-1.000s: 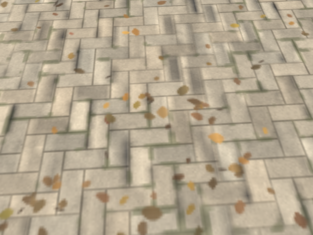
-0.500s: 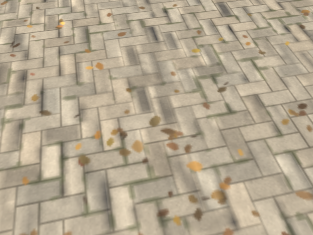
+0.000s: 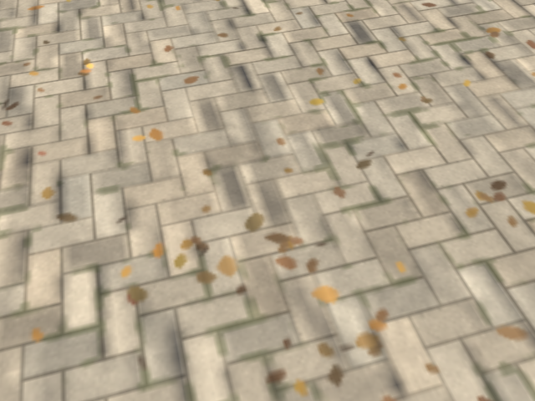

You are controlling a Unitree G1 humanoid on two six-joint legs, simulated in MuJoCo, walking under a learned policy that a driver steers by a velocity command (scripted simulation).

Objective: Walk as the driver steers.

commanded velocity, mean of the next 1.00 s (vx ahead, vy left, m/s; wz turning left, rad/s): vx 0.32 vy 0.00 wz -0.01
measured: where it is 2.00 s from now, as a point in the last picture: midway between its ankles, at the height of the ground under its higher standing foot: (276, 315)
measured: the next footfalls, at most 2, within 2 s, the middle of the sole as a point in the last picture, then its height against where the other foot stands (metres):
right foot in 0.86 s outside the picture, level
left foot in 1.40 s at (245, 324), level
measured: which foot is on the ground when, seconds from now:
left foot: down 0.00-0.86, up 0.88-1.00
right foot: down 0.00-0.40, up 0.42-0.84, down 0.86-1.00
